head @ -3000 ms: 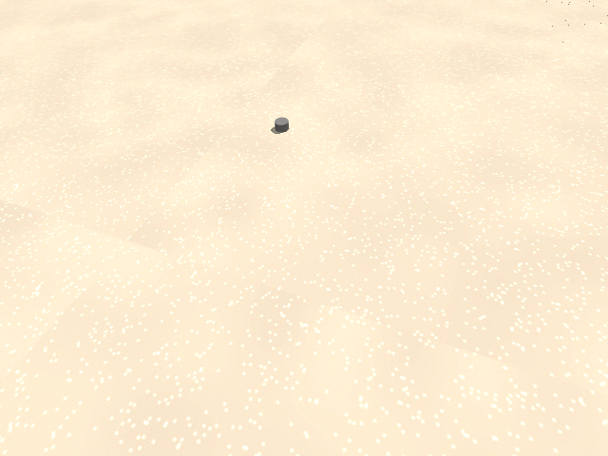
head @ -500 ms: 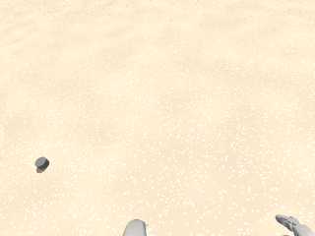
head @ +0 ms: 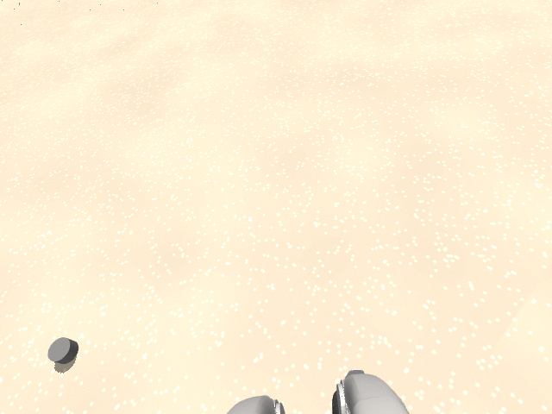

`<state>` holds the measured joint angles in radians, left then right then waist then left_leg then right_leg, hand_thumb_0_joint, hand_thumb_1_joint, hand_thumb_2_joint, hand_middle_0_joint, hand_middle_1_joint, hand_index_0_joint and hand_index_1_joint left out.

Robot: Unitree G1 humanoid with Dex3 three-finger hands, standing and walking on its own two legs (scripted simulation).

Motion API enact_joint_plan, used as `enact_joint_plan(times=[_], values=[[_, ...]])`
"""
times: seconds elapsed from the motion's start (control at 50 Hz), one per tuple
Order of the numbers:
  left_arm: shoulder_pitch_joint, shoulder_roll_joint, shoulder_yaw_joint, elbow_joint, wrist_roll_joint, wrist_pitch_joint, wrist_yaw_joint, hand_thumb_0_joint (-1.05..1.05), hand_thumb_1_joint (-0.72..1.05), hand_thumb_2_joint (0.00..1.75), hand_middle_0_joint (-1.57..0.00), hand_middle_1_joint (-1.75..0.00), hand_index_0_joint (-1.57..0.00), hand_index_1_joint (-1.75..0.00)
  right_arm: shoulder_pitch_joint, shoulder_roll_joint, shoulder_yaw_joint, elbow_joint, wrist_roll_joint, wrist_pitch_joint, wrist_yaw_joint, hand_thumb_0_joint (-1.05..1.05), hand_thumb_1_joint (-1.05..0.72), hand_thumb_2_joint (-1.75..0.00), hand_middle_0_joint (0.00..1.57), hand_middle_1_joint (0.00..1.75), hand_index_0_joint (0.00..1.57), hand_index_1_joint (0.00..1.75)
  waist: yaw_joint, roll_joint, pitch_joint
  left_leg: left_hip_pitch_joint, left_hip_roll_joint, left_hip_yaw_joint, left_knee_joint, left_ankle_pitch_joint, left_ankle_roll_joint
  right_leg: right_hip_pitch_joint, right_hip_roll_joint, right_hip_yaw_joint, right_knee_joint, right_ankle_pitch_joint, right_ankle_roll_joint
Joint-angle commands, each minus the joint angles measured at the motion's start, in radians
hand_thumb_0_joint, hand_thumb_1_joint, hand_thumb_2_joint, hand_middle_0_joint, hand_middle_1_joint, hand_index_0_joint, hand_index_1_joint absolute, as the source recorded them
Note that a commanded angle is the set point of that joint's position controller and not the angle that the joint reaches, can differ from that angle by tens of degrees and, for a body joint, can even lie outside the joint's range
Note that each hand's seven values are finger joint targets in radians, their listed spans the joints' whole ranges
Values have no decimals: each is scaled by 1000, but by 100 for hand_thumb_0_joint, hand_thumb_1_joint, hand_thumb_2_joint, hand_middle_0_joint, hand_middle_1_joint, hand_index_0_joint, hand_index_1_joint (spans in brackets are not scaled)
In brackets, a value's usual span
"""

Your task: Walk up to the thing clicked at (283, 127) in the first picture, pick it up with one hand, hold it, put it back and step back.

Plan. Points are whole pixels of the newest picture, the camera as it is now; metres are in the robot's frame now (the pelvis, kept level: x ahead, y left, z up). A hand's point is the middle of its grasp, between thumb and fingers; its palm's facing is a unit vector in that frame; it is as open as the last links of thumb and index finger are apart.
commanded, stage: walk up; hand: left
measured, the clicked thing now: (63, 350) +0.46 +0.87 -0.71
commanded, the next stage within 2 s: none
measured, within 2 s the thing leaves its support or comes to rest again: neither
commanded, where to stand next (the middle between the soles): +0.00 +0.80 m, yaw -24 degrees
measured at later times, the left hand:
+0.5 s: hand out of the picture +0.15 +0.57 -0.13, palm faces -0.16 -0.80 -0.57, open 7.4 cm
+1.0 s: hand out of the picture +0.17 +0.78 -0.10, palm faces -0.21 -0.75 -0.63, open 7.4 cm
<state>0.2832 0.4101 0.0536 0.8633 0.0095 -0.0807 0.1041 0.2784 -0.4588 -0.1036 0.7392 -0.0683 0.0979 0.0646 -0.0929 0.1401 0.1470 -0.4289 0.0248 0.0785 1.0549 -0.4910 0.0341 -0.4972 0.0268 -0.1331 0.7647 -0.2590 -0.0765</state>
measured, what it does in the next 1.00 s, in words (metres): steps to the left: left foot, then right foot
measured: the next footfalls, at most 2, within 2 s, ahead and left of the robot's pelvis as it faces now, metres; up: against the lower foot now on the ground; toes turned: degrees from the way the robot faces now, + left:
left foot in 0.34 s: +0.09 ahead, +0.34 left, +0.00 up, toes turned -4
right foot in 0.70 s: +0.09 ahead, +0.23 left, +0.00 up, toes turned -14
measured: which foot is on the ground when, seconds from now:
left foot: up 0.00-0.32, down 0.34-0.72, up 0.74-1.00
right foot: down 0.00-0.36, up 0.38-0.68, down 0.70-1.00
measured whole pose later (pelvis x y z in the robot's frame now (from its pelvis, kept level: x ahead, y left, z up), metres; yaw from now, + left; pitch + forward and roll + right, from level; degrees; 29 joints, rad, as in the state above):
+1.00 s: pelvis +0.01 +0.49 -0.01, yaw -13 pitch -2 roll -1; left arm 0.28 0.45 0.06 0.77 0.05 -0.05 0.09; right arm 0.19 -0.50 -0.12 0.61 -0.06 0.11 0.09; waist -0.01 0.13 0.13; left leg -0.52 0.14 -0.15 1.15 -0.42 -0.01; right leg -0.51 -0.14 0.09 0.80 -0.28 0.00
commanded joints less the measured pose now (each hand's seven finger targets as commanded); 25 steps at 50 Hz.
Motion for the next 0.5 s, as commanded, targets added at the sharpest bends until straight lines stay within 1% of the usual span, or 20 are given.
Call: enact_joint_plan(times=[0.0,0.02,0.04,0.06,0.1,0.14,0.16,0.18,0.24,0.26,0.28,0.3,0.32,0.34,0.36,0.38,0.4,0.42,0.44,0.48], values=[[95,351,113,-94,-3,6,46,0,90,90,-20,-30,-20,-30,-9,-227,-70,-131,-1,-7,-22,0,-90,-90,20,30,20,30,82,-131,-206,-341,75,-247,353,-40,-44,316,-474,724,-431,-253,-221],[68,334,113,-112,4,4,37,0,90,90,-20,-30,-20,-30,-30,-235,-72,-126,-7,-8,-13,0,-90,-90,20,30,20,30,79,-169,-155,-304,87,-246,346,-3,-36,200,-427,653,-445,-319,-194],[53,331,110,-117,8,2,33,0,90,90,-20,-30,-20,-30,-23,-243,-73,-112,-7,-5,-4,0,-90,-90,20,30,20,30,67,-173,-116,-262,88,-242,331,39,-34,111,-370,561,-429,-329,-155],[37,343,114,-116,13,1,29,0,90,90,-20,-30,-20,-30,-2,-228,-71,-103,-10,-3,5,0,-90,-90,20,30,20,30,49,-215,-95,-233,85,-224,298,68,-36,51,-341,493,-405,-315,-136],[19,355,123,-118,24,1,20,0,90,90,-20,-30,-20,-30,25,-212,-70,-91,-12,-1,21,0,-90,-90,20,30,20,30,42,-263,-92,-154,78,-182,252,103,-36,-37,-277,381,-364,-285,-116],[36,373,130,-117,32,-1,11,0,90,90,-20,-30,-20,-30,7,-192,-68,-96,-11,0,32,0,-90,-90,20,30,20,30,55,-317,-94,-146,70,-144,181,114,-36,-56,-233,348,-354,-308,-106],[26,393,138,-124,36,-1,9,0,90,90,-20,-30,-20,-30,3,-187,-67,-102,-9,1,36,0,-90,-90,20,30,20,30,56,-350,-98,-132,72,-128,140,105,-38,-63,-232,344,-349,-323,-110],[38,403,141,-124,39,0,7,0,90,90,-20,-30,-20,-30,-14,-185,-67,-108,-8,0,39,0,-90,-90,20,30,20,30,70,-362,-99,-135,67,-111,99,79,-37,-55,-228,347,-339,-329,-114],[73,430,150,-129,46,-1,6,0,90,90,-20,-30,-20,-30,-52,-191,-70,-134,-4,-6,41,0,-90,-90,20,30,20,30,100,-365,-132,-108,70,-94,-37,-35,-26,-6,-260,390,-282,-250,-138],[66,429,147,-130,44,0,5,0,90,90,-20,-30,-20,-30,-40,-196,-74,-131,-3,-13,39,0,-90,-90,20,30,20,30,96,-357,-151,-75,61,-84,-84,-56,-20,-6,-269,400,-260,-200,-139],[24,431,143,-140,42,3,6,0,90,90,-20,-30,-20,-30,21,-200,-83,-118,-3,-18,35,0,-90,-90,20,30,20,30,52,-342,-181,24,60,-78,-185,-16,-9,-48,-276,392,-209,-140,-124],[-28,403,129,-149,38,9,8,0,90,90,-20,-30,-20,-30,136,-209,-96,-79,-9,-26,28,0,-90,-90,20,30,20,30,-19,-261,-215,176,30,-56,-313,48,1,-127,-232,325,-78,-120,-73],[-51,312,99,-153,32,14,17,0,90,90,-20,-30,-20,-30,240,-229,-111,-56,-31,-38,13,0,-90,-90,20,30,20,30,-108,-81,-206,268,22,-132,-485,45,-15,-238,-109,248,218,-108,-7],[-4,181,61,-151,20,20,26,0,90,90,-20,-30,-20,-30,208,-323,-121,-80,-44,-50,-3,0,-90,-90,20,30,20,30,-76,275,-141,250,233,-479,-635,114,4,-478,114,115,489,-445,44],[-21,245,67,-151,9,19,52,0,90,90,-20,-30,-20,-30,90,-379,-123,-105,-18,-59,-14,0,-90,-90,20,30,20,30,-39,267,-125,179,312,-646,-700,219,96,-465,71,237,529,-396,18],[-28,276,57,-133,11,16,60,0,90,90,-20,-30,-20,-30,8,-401,-126,-129,-5,-57,-22,0,-90,-90,20,30,20,30,-14,257,-112,97,362,-727,-730,159,161,-405,5,237,559,-359,2],[-35,308,62,-105,-1,15,50,0,90,90,-20,-30,-20,-30,-53,-287,-109,-156,-10,-57,-27,0,-90,-90,20,30,20,30,-12,81,-42,80,274,-552,-659,284,103,-396,-25,231,533,-284,26],[-1,304,76,-66,-19,16,40,0,90,90,-20,-30,-20,-30,-37,-248,-93,-162,-19,-59,-32,0,-90,-90,20,30,20,30,-2,55,-68,141,221,-444,-570,442,86,-376,-7,239,523,-229,36],[69,312,81,-40,-28,22,36,0,90,90,-20,-30,-20,-30,-41,-214,-87,-163,-20,-62,-37,0,-90,-90,20,30,20,30,32,32,-103,208,177,-322,-509,606,48,-344,-5,234,498,-196,32],[109,283,71,-33,-30,31,28,0,90,90,-20,-30,-20,-30,-34,-211,-86,-165,-9,-63,-36,0,-90,-90,20,30,20,30,34,91,-150,258,175,-286,-500,692,46,-266,-6,171,441,-176,39]])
